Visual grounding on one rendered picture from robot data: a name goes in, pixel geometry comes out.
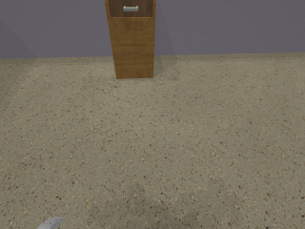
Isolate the robot left hand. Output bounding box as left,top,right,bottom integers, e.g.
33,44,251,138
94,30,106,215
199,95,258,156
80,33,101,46
37,217,63,229

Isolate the drawer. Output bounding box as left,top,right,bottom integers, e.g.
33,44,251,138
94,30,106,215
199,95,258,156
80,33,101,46
108,0,153,17

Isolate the handle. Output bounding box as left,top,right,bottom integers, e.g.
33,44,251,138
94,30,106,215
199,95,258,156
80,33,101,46
123,6,138,11

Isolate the cabinet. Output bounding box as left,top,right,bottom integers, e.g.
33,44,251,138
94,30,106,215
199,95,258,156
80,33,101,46
104,0,156,79

